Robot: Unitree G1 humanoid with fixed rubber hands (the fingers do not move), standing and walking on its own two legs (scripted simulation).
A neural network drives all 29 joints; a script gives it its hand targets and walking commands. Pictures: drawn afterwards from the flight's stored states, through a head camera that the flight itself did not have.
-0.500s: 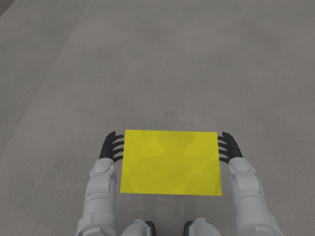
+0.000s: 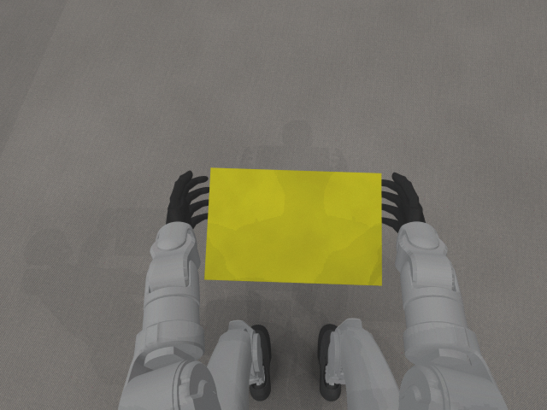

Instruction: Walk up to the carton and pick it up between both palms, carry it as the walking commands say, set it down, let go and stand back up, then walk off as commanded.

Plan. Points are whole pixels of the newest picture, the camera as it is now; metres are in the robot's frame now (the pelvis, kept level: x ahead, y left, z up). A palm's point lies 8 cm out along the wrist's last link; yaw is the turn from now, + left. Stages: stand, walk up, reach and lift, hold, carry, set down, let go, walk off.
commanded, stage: set down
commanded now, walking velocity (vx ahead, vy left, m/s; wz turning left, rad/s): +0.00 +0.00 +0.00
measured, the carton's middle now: (290, 229) +0.40 +0.00 -0.17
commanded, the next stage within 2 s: none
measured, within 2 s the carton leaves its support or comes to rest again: neither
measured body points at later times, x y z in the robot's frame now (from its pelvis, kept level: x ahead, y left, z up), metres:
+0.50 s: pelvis -0.02 +0.01 -0.08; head +0.22 +0.00 +0.30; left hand +0.42 +0.18 -0.16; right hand +0.42 -0.17 -0.17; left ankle +0.08 +0.11 -0.64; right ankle +0.08 -0.10 -0.64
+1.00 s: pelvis -0.03 +0.00 -0.15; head +0.25 +0.00 +0.21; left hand +0.43 +0.18 -0.25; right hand +0.45 -0.17 -0.26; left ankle +0.08 +0.11 -0.64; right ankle +0.08 -0.10 -0.64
